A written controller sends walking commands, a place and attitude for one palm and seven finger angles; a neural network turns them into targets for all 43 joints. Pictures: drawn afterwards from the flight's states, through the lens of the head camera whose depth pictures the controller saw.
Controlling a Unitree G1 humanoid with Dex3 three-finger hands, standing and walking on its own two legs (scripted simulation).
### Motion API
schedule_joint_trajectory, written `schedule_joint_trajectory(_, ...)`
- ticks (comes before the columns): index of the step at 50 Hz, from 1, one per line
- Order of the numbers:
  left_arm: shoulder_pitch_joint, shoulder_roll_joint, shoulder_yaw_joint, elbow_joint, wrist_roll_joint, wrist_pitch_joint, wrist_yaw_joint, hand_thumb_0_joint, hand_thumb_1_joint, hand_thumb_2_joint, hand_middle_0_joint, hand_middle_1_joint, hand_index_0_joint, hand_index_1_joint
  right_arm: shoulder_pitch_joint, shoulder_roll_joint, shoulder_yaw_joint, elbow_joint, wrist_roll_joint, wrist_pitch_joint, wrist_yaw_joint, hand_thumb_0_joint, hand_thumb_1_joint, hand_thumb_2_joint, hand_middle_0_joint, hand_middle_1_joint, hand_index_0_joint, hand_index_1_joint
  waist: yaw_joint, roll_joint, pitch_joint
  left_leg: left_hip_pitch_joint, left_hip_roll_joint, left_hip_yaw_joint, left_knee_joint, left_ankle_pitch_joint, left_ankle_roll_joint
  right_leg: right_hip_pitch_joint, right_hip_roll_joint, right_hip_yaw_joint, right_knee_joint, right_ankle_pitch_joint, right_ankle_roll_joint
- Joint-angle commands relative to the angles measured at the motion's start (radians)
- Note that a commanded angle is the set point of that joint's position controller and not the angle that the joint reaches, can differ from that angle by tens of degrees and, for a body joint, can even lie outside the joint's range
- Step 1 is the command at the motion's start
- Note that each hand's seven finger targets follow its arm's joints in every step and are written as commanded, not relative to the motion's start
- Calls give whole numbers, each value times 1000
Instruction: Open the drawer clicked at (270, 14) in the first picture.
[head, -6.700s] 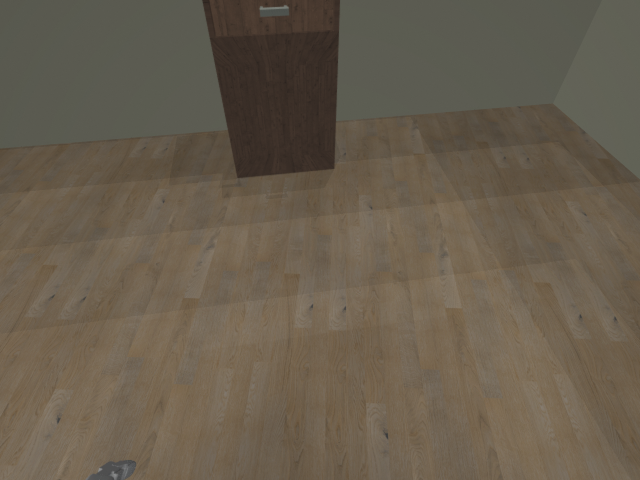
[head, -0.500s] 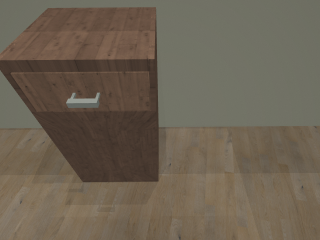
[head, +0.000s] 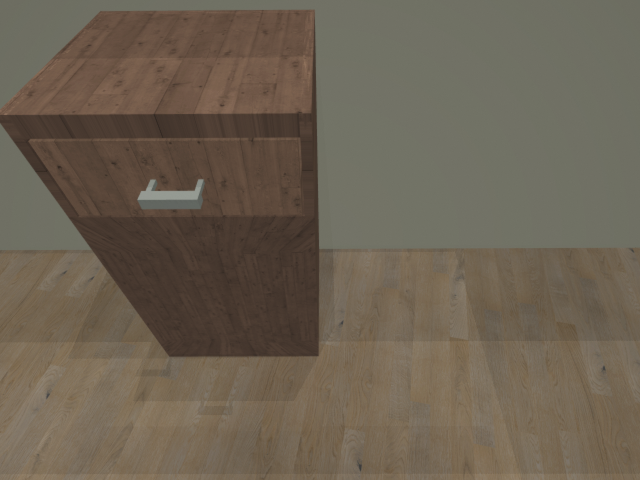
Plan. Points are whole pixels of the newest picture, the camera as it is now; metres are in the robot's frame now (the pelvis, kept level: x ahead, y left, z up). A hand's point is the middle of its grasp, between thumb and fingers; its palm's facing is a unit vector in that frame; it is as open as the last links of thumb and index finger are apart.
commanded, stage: look again from close up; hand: left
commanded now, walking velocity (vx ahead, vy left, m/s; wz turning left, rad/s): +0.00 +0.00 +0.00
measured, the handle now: (173, 192) +0.57 +0.30 +0.00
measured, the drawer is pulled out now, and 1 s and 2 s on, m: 0.00 0.00 0.00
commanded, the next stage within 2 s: shuffle to correct the standing spot in 0.44 s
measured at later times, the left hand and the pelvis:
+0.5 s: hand out of the picture +0.03 +0.24 -0.17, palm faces +0.01 -0.97 -0.24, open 7.4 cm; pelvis -0.01 +0.05 +0.00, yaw +0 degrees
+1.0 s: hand out of the picture -0.05 +0.23 -0.19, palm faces +0.06 -0.99 -0.14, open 7.4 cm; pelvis +0.03 +0.08 -0.01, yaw +0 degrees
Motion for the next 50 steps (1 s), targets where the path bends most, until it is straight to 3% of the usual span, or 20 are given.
schedule_joint_trajectory(1,14,167,42,-89,-4,-24,22,0,900,900,-200,-300,-200,-300,50,-102,-20,-76,5,-18,-7,0,-900,-900,200,300,200,300,-5,-142,-54,-42,-8,-11,40,59,56,18,-189,188,-128,115,-30)
schedule_joint_trajectory(4,12,172,43,-102,-7,-28,22,0,900,900,-200,-300,-200,-300,38,-133,-21,-80,11,-28,-9,0,-900,-900,200,300,200,300,1,-84,-15,-27,20,-32,-8,185,63,25,-157,137,-60,294,-21)
schedule_joint_trajectory(7,20,163,32,-103,-11,-20,22,0,900,900,-200,-300,-200,-300,23,-148,-17,-77,11,-26,-7,0,-900,-900,200,300,200,300,12,-28,11,-8,46,-51,-20,283,67,9,-131,101,-22,300,-3)
schedule_joint_trajectory(10,2,184,30,-111,-10,-16,20,0,900,900,-200,-300,-200,-300,-8,-173,-17,-85,11,-26,-5,0,-900,-900,200,300,200,300,16,26,24,-16,51,-65,-47,275,67,9,-131,103,-28,247,5)
schedule_joint_trajectory(16,-23,183,24,-117,-8,-8,16,0,900,900,-200,-300,-200,-300,-46,-181,-12,-88,10,-25,4,0,-900,-900,200,300,200,300,20,-3,24,-38,56,-85,-99,158,69,17,-130,98,-57,133,26)
schedule_joint_trajectory(27,-4,153,12,-90,-3,-1,16,0,900,900,-200,-300,-200,-300,-49,-170,-7,-61,12,-18,14,0,-900,-900,200,300,200,300,18,-12,38,-59,58,-111,-185,-19,63,15,-131,87,-80,81,47)
schedule_joint_trajectory(31,37,140,18,-71,9,3,11,0,900,900,-200,-300,-200,-300,-12,-177,-13,-40,8,-3,18,0,-900,-900,200,300,200,300,18,16,52,-90,61,-135,-232,-315,80,-11,-110,57,-52,-133,43)
schedule_joint_trajectory(33,66,133,23,-65,13,4,5,0,900,900,-200,-300,-200,-300,-6,-182,-19,-39,6,3,18,0,-900,-900,200,300,200,300,26,5,83,-135,62,-147,-236,-393,93,-22,-103,55,-47,-201,40)
schedule_joint_trajectory(34,83,130,26,-62,13,3,3,0,900,900,-200,-300,-200,-300,-7,-178,-19,-41,6,4,19,0,-900,-900,200,300,200,300,33,3,99,-155,54,-144,-224,-408,98,-24,-106,66,-56,-229,36)
schedule_joint_trajectory(37,122,134,38,-48,9,-4,3,0,900,900,-200,-300,-200,-300,10,-141,-16,-41,7,1,20,0,-900,-900,200,300,200,300,36,-85,125,-178,2,-85,-100,-309,91,-31,-154,151,-118,-283,3)
schedule_joint_trajectory(39,158,154,51,-37,4,-10,8,0,900,900,-200,-300,-200,-300,22,-103,-9,-42,9,-8,21,0,-900,-900,200,300,200,300,42,-180,110,-222,-51,8,50,-187,78,31,-232,247,-184,-306,-42)
schedule_joint_trajectory(40,177,174,59,-35,2,-12,12,0,900,900,-200,-300,-200,-300,25,-96,-9,-44,10,-9,22,0,-900,-900,200,300,200,300,43,-216,93,-230,-53,43,124,-163,74,43,-281,303,-225,-350,-65)
schedule_joint_trajectory(41,174,181,65,-39,2,-13,15,0,900,900,-200,-300,-200,-300,29,-90,-12,-47,8,-10,24,0,-900,-900,200,300,200,300,39,-210,91,-222,-45,50,164,-150,73,17,-315,334,-244,-385,-84)
schedule_joint_trajectory(42,155,184,69,-45,3,-14,17,0,900,900,-200,-300,-200,-300,44,-83,-13,-45,8,-11,26,0,-900,-900,200,300,200,300,25,-195,96,-185,-33,50,157,-153,73,-35,-329,326,-247,-415,-92)
schedule_joint_trajectory(44,96,161,67,-58,6,-11,14,0,900,900,-200,-300,-200,-300,118,-71,-13,-23,10,-16,26,0,-900,-900,200,300,200,300,-22,-126,124,-34,-31,60,45,-144,77,-174,-266,213,-172,-368,-67)
schedule_joint_trajectory(45,73,133,61,-62,8,-5,9,0,900,900,-200,-300,-200,-300,176,-81,-16,1,12,-19,25,0,-900,-900,200,300,200,300,-46,-17,140,34,-19,17,-32,-176,82,-236,-193,126,-64,-316,-41)
schedule_joint_trajectory(46,76,78,50,-65,5,-2,3,0,900,900,-200,-300,-200,-300,249,-123,-27,30,8,-28,20,0,-900,-900,200,300,200,300,-64,177,144,87,91,-171,-166,-246,115,-320,-97,23,145,-246,-2)
schedule_joint_trajectory(47,55,37,37,-83,9,-7,2,0,900,900,-200,-300,-200,-300,327,-178,-40,53,4,-36,10,0,-900,-900,200,300,200,300,-82,326,145,153,232,-402,-307,-266,171,-443,-34,-49,373,-263,23)
schedule_joint_trajectory(48,7,48,35,-102,14,-12,4,0,900,900,-200,-300,-200,-300,330,-166,-34,56,7,-38,-2,0,-900,-900,200,300,200,300,-83,255,191,157,271,-445,-337,-194,222,-509,-72,25,509,-262,14)
schedule_joint_trajectory(50,-8,55,40,-92,8,-29,-9,0,900,900,-200,-300,-200,-300,250,-125,-20,29,13,-54,-7,0,-900,-900,200,300,200,300,-45,53,150,181,283,-387,-292,22,282,-525,-136,58,586,-181,12)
